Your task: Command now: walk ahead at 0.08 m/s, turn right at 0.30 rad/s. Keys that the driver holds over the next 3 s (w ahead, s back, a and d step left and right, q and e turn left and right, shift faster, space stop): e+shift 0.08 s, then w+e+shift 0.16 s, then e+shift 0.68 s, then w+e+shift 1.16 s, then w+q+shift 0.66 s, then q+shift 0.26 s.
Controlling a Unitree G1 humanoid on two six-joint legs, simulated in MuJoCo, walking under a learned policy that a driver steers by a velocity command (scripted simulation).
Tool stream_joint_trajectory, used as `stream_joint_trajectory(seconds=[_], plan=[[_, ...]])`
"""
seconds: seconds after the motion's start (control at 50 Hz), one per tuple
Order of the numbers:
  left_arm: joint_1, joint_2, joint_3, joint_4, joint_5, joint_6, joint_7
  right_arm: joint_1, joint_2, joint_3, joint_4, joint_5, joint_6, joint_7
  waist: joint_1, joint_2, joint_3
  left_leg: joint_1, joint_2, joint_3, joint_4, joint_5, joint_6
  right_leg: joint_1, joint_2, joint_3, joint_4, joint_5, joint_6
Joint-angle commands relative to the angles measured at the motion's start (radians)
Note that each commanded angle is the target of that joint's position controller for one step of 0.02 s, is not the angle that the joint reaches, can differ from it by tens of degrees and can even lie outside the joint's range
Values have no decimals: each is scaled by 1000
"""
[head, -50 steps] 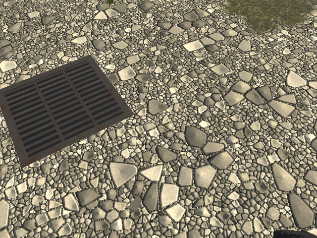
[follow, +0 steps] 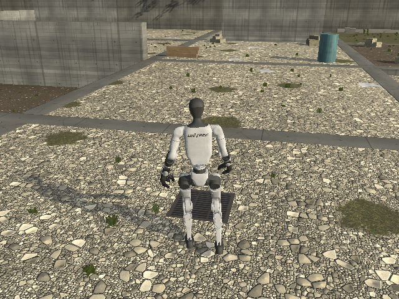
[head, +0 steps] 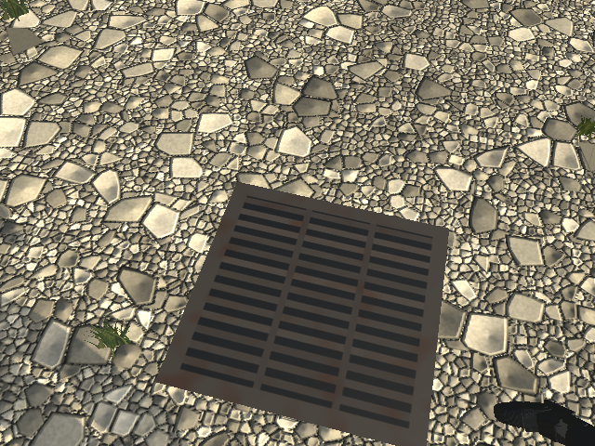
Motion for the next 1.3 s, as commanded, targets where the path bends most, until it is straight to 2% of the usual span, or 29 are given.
stream_joint_trajectory(seconds=[0.02, 0.08, 0.12, 0.24, 0.28, 0.3, 0.32, 0.34, 0.36, 0.42, 0.52, 0.64, 0.66, 0.68, 0.7, 0.72, 0.76, 0.78, 0.86, 0.92, 1.0, 1.1, 1.12, 1.14, 1.16, 1.18, 1.2, 1.24, 1.3], plan=[[100, 142, 44, -30, 7, 30, 28, 7, -214, -71, -15, -11, -11, -28, -4, 155, -226, 178, 297, -208, -233, 325, 202, -31, -14, 0, 57, 82, 41], [97, 92, 42, -39, 5, 51, 36, -17, -175, -70, -1, -7, -8, -56, -5, 130, -219, 163, 313, -133, -270, 171, 202, -53, -40, -8, 28, 166, 42], [73, 69, 38, -60, 6, 50, 22, 7, -189, -83, 18, 14, -14, -63, -17, 169, -235, 170, 331, -141, -341, -195, 173, -63, -65, -28, -41, 214, 10], [210, 79, 62, 19, 1, 41, -11, -74, -207, -108, 28, 57, -44, -40, 85, 160, -173, 128, 328, -54, -396, -505, 55, 150, -36, -161, -304, 206, -128], [336, 53, 71, 100, 4, 47, -8, -111, -135, -93, 28, 70, -32, -27, 133, -4, -85, 87, 235, 71, -124, -443, 14, 248, 32, -192, -558, 238, -183], [410, 66, 79, 123, 10, 39, -3, -108, -93, -85, 32, 65, -24, -15, 142, -153, -37, -69, 165, 129, 198, -389, -24, 338, -29, -4, -647, 201, -243], [389, 160, 78, 75, 13, 9, -6, -84, -35, -68, 1, 37, -24, -6, 47, -341, 15, -371, 42, 87, 569, -535, -76, 370, -198, 403, -651, 476, -328], [330, 210, 86, 9, 38, -35, -30, -130, -68, -69, -50, 43, -45, 2, 39, -294, -38, -498, -37, -95, 630, -528, -74, 369, -281, 744, -862, 254, -443], [246, 224, 91, -26, 40, -61, -33, -157, -149, -85, -54, 65, -68, 4, 13, -177, 7, -538, 6, -140, 628, -419, -60, 364, -304, 700, -906, 253, -417], [188, 164, 72, -54, 12, -48, 11, -162, -179, -98, -13, 20, -84, -16, -26, -52, -17, -416, 28, -132, 484, -194, -82, 339, -196, 415, -806, 674, -295], [254, 139, 80, -79, 4, -6, 68, -254, -61, -63, -37, 28, -73, -5, 4, -82, -104, -222, -80, -91, 146, 59, -94, 308, -55, 241, -687, 947, -203], [131, 154, 101, -171, -10, 22, 68, -123, -159, -101, -10, 37, -74, 0, -46, -152, -184, 74, -83, -143, -100, 79, -91, 264, -26, 395, -575, 879, -145], [86, 141, 97, -194, -10, 16, 63, -41, -179, -110, 9, 27, -82, -6, -87, -137, -229, 199, -57, -134, -190, 185, -66, 256, 20, 377, -480, 905, -114], [84, 77, 78, -218, 4, 13, 54, 75, -206, -114, 25, 3, -84, -15, -116, -56, -368, 464, 83, -241, -175, 293, -2, 167, 89, 344, -268, 727, -77], [164, -40, 42, -227, 62, 14, 47, 89, -223, -101, 20, 3, -72, -27, -49, 186, -425, 665, 287, -440, -68, 757, 54, -45, 211, 246, -62, -110, -50], [392, 43, 59, -233, 15, 19, 37, 75, -250, -107, 35, -17, -58, -18, 71, 437, -520, 713, 507, -817, -157, 599, 239, -195, 174, 221, 188, -168, -28], [240, 194, 100, -196, 0, 44, 37, -39, -99, -75, -12, 10, -44, -34, 17, 190, -294, 483, 355, -484, -190, 343, 189, -260, 62, 141, 267, 35, 32], [185, 196, 104, -199, 5, 57, 42, -52, -99, -71, -10, 11, -32, -42, 12, 114, -265, 390, 290, -380, -207, 255, 153, -230, 32, 119, 255, 91, 41], [81, 83, 65, -279, 0, 63, 31, -18, -168, -92, 46, -3, -27, -66, -11, 155, -189, 259, 274, -200, -291, 257, 182, -202, -23, 43, 103, 164, 28], [36, 92, 60, -305, 9, 59, 21, -2, -203, -103, 56, 1, -26, -66, -24, 136, -229, 310, 338, -156, -304, 263, 204, -191, -62, 39, -8, 219, 12], [76, 126, 67, -274, -2, 50, -9, -8, -282, -128, 58, 45, -42, -42, 1, 188, -235, 217, 341, -97, -411, -315, 120, -48, -59, -34, -160, 272, -60], [198, 108, 74, -165, -11, 48, -19, -49, -260, -124, 66, 67, -47, -13, 81, 129, -164, 168, 316, 28, -316, -500, 37, 183, -2, -188, -415, 243, -148], [301, 113, 82, -101, -12, 44, -14, -60, -218, -114, 63, 59, -42, -12, 113, 38, -140, 113, 257, 92, -153, -517, 13, 281, 49, -217, -498, 225, -173], [437, 149, 103, -47, -13, 34, -6, -79, -152, -95, 55, 43, -41, -6, 158, -144, -97, -70, 169, 161, 225, -455, -27, 434, 24, -70, -581, 160, -238], [457, 201, 94, -71, -6, 3, -13, -115, -51, -60, 16, 15, -51, 4, 110, -315, 15, -479, 83, 99, 648, -508, -56, 505, -133, 320, -586, 214, -328], [372, 249, 97, -156, 5, -49, -38, -166, -97, -61, -70, 47, -87, 12, 84, -302, -47, -682, -20, -102, 735, -469, -50, 515, -266, 820, -862, -77, -479], [302, 205, 85, -174, 1, -76, -44, -195, -178, -73, -81, 74, -119, 26, 58, -155, 0, -731, 45, -159, 719, -378, -34, 507, -317, 808, -922, -105, -464], [272, 152, 61, -184, 1, -78, -29, -139, -189, -76, -30, 46, -142, 38, 13, -50, -6, -597, 83, -167, 587, -219, -46, 431, -242, 618, -871, -20, -398], [275, 136, 48, -190, 12, -65, 19, -190, -194, -81, -23, 30, -139, 41, 16, -29, 0, -430, 40, -144, 326, -5, -99, 336, -153, 449, -892, 169, -347]])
